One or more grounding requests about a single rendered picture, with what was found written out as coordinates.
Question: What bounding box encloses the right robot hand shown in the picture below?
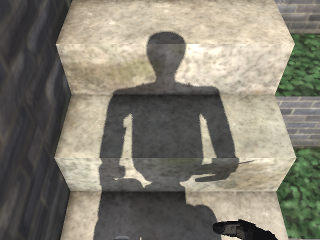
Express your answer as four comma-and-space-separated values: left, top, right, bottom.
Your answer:
212, 219, 278, 240

